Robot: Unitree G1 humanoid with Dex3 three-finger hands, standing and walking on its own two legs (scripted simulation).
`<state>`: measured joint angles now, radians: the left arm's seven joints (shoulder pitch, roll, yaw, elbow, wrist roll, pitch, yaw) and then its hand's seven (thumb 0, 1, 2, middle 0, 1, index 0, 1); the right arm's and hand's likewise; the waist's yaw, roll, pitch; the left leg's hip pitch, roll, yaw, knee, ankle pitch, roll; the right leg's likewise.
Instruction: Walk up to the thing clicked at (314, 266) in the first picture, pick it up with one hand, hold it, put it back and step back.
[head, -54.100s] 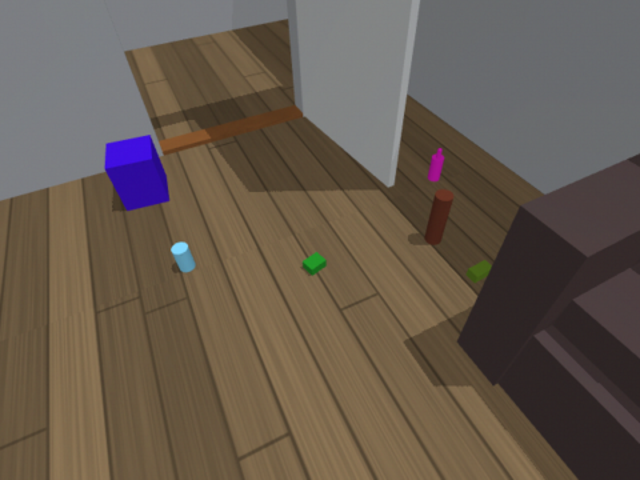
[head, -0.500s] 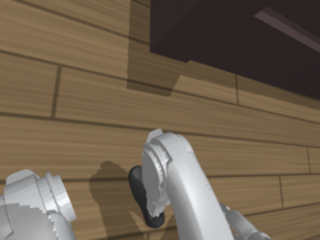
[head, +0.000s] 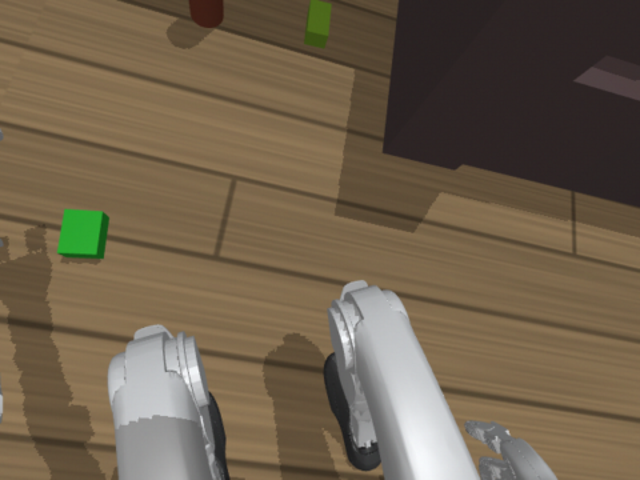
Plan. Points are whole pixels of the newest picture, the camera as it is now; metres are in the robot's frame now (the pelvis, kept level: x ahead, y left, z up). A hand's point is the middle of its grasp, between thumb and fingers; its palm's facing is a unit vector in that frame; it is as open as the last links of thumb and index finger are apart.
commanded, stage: withdraw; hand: left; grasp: from above
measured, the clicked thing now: (84, 234) +0.50 +0.31 -0.36
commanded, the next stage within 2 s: go down in 0.30 s
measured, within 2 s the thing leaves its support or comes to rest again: neither
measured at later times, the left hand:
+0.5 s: hand (26, 204) +0.50 +0.32 -0.18, palm faces -0.35 -0.06 -0.94, open 13.8 cm
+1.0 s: hand out of the picture +0.46 +0.34 -0.09, palm faces -0.45 -0.01 -0.90, open 14.1 cm
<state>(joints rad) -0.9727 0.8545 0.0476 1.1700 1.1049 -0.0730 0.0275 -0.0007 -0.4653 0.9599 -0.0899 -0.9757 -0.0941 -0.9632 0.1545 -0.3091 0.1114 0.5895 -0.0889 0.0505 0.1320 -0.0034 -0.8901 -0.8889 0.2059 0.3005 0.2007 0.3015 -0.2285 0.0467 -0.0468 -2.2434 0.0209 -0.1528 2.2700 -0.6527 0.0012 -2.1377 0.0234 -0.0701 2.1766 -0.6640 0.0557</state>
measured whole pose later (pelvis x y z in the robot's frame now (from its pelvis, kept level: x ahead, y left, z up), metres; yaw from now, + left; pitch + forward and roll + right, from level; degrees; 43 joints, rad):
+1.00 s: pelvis +0.00 +0.00 +0.01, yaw +1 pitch +34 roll -9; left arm -0.84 0.86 0.09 0.97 1.15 -0.39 -0.01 0.00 -0.48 0.97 -0.09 -0.96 -0.09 -0.95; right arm 0.17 -0.33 0.03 0.64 -0.09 0.10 0.07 0.00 -0.91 -0.89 0.21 0.30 0.20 0.30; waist -0.18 0.01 -0.08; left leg -2.20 0.01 -0.14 2.24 -0.65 0.00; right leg -2.10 0.01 -0.06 2.16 -0.67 0.06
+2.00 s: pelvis +0.00 +0.00 +0.12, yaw +3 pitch +33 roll -7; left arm -0.92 0.91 0.08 1.11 1.15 -0.44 -0.06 0.00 -0.53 1.01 -0.09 -0.97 -0.08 -0.98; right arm 0.17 -0.27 0.06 0.67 -0.05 0.11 0.01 0.00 -0.92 -0.90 0.21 0.30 0.20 0.30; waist -0.20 0.04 -0.13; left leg -1.86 0.03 -0.09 1.87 -0.60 0.01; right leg -1.78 0.01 -0.04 1.80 -0.60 0.05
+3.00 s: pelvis +0.01 +0.02 +0.17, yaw +3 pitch +32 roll -8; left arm -0.90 0.90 0.08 1.15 1.18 -0.43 -0.02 0.00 -0.53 0.99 -0.10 -0.98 -0.09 -0.99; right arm 0.20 -0.24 0.06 0.69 -0.05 0.11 0.01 0.00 -0.92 -0.90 0.21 0.30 0.20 0.30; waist -0.20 0.04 -0.14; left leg -1.71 0.04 -0.08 1.72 -0.59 0.02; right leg -1.62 0.02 -0.03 1.62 -0.57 0.06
